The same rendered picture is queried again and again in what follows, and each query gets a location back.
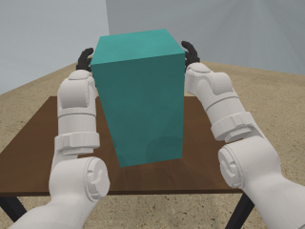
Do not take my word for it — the table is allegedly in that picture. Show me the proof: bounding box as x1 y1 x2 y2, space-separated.
0 96 255 229

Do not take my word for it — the robot right forearm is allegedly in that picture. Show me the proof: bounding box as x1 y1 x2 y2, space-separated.
184 62 282 171

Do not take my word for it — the robot left hand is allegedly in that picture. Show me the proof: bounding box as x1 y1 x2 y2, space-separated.
75 48 96 88

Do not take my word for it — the right robot upper arm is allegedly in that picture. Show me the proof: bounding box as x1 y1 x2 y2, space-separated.
218 135 305 229

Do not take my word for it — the robot left forearm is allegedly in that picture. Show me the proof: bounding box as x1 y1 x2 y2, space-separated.
49 70 100 194

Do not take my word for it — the left robot upper arm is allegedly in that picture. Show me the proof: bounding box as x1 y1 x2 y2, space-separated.
9 156 111 229

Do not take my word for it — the carton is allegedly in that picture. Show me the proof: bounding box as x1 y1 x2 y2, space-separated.
90 29 186 168

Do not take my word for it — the robot right hand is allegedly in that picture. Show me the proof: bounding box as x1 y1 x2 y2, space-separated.
181 41 200 79

